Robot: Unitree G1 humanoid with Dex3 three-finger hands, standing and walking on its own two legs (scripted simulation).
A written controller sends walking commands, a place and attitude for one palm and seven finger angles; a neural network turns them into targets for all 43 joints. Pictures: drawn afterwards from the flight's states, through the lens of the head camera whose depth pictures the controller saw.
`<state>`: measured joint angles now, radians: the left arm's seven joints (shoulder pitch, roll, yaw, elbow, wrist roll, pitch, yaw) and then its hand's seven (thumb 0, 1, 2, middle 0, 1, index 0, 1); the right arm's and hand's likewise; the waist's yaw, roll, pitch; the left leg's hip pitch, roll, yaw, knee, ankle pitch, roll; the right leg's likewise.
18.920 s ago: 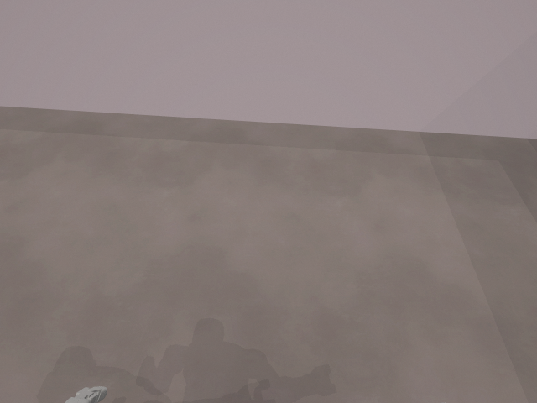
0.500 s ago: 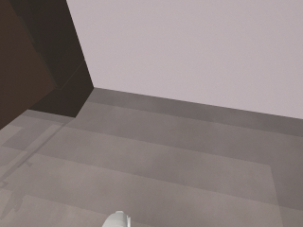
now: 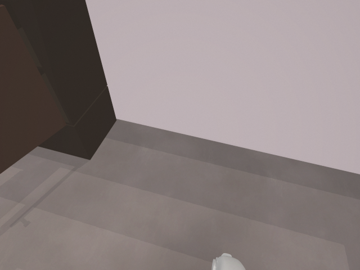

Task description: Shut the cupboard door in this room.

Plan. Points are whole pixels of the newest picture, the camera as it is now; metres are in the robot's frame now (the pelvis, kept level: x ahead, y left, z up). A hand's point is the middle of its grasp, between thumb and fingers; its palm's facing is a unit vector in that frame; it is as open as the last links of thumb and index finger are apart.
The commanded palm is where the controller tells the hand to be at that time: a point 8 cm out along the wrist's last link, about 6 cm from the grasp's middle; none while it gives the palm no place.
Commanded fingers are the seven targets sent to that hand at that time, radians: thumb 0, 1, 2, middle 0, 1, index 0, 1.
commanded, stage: walk to a spot facing it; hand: left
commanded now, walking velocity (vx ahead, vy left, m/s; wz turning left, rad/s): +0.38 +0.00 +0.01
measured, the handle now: out of the picture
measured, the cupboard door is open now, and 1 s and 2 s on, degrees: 74 74 74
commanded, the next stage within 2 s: turn to face it in 0.40 s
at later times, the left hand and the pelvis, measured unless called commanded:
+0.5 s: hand (131, 254) +0.19 +0.14 -0.17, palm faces +0.18 -0.96 -0.22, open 7.2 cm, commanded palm none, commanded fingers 0.00 0.90 0.90 -0.20 -0.30 -0.20 -0.30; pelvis +0.19 -0.06 +0.00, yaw +9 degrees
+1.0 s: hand (103, 204) +0.32 +0.24 -0.16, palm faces +0.41 -0.88 -0.25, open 7.4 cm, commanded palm none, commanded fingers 0.00 0.90 0.90 -0.20 -0.30 -0.20 -0.30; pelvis +0.29 +0.00 -0.01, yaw +24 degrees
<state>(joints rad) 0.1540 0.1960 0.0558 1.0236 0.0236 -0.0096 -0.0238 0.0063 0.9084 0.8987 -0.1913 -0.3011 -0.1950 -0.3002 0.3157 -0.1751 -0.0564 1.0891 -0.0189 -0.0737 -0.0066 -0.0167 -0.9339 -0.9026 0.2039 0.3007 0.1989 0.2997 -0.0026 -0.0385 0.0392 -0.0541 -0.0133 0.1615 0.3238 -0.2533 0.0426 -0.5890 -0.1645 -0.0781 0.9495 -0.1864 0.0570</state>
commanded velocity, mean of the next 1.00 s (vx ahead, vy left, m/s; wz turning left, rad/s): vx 0.11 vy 0.00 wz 0.51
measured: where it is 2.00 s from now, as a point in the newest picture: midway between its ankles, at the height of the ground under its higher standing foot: (189, 263)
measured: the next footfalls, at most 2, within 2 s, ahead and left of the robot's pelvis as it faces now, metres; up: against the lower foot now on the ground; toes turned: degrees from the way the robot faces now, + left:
right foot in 0.18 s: +0.23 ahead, -0.16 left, +0.00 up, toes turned -9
left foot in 0.66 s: +0.33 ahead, +0.11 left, +0.00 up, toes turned +23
